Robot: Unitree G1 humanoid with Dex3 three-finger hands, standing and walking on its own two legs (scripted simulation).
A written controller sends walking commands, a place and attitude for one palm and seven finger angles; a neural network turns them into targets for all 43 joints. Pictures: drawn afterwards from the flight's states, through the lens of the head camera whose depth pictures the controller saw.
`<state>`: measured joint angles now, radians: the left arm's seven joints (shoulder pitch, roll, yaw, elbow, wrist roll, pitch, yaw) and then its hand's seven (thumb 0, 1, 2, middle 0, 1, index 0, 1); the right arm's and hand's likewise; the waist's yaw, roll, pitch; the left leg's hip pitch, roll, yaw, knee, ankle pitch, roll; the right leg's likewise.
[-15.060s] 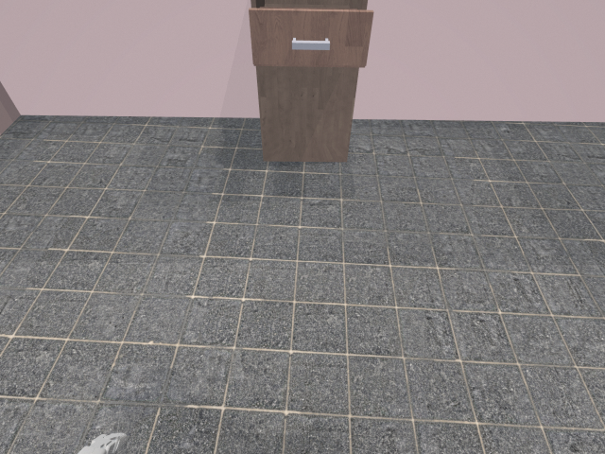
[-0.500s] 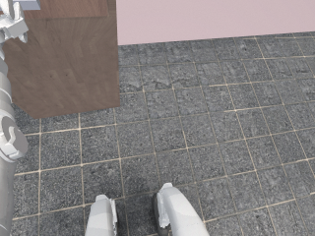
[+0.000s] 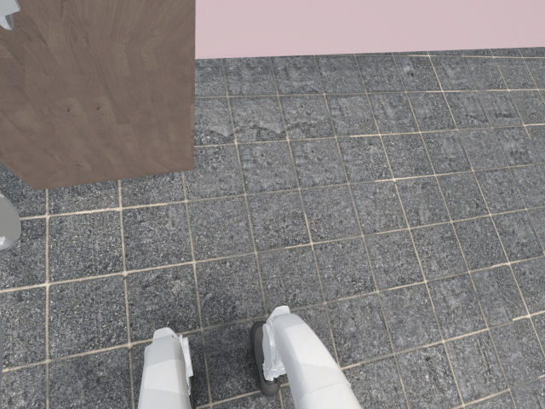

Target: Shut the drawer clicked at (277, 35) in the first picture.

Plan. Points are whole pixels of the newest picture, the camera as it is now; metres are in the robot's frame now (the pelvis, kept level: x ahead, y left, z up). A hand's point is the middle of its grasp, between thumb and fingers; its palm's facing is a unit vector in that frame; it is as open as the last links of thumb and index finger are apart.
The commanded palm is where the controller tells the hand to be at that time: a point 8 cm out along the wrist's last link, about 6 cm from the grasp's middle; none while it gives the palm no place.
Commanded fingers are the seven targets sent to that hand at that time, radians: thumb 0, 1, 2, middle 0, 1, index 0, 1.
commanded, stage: pull the fist back off the drawer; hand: left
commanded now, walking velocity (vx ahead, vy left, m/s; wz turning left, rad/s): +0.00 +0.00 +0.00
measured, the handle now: out of the picture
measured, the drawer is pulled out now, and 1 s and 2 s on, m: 0.00 0.00 0.00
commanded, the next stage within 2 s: draw the hand back to the body in 0.66 s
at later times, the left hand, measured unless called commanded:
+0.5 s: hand out of the picture +0.60 +0.20 +0.10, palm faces +0.07 -1.00 -0.02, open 3.2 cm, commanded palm +0.58 +0.22 +0.10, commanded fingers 0.00 0.90 0.90 -1.40 -1.60 -1.40 -1.60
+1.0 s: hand out of the picture +0.53 +0.22 +0.12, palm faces +0.06 -1.00 -0.04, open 3.2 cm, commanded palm +0.49 +0.25 +0.14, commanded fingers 0.00 0.90 0.90 -1.40 -1.60 -1.40 -1.60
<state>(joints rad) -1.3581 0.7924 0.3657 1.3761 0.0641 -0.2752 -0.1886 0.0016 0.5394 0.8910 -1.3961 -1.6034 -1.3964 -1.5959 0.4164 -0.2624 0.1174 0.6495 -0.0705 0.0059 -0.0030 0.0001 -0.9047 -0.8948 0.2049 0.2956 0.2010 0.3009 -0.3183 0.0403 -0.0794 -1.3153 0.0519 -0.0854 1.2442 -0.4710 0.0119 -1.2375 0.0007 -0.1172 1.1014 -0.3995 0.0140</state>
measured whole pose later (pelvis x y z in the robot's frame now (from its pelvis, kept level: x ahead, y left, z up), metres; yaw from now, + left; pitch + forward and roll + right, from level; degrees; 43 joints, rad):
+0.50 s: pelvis +0.00 +0.00 +0.01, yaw -1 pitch +29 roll -6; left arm -1.23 0.72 0.45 1.27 0.04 -0.27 -0.17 0.03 0.75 0.89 -1.40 -1.60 -1.40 -1.60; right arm 0.44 -0.26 0.10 0.61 -0.07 0.03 0.03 0.00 -0.91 -0.89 0.20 0.30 0.20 0.30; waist -0.29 0.05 -0.08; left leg -1.25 0.07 -0.05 1.21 -0.47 0.01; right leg -1.19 0.01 -0.08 1.08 -0.39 0.02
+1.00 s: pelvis +0.07 +0.00 +0.06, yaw -2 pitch +22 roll -4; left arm -0.57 0.45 0.43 0.72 -0.16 -0.28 -0.23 0.01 0.88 0.90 -1.39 -1.60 -1.39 -1.60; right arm 0.42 -0.25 0.02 0.55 0.01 0.09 0.04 0.00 -0.91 -0.90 0.20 0.30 0.20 0.30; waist -0.14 0.04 -0.13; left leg -0.86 0.07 0.01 0.96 -0.48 0.02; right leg -0.83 0.03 -0.02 0.85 -0.40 0.02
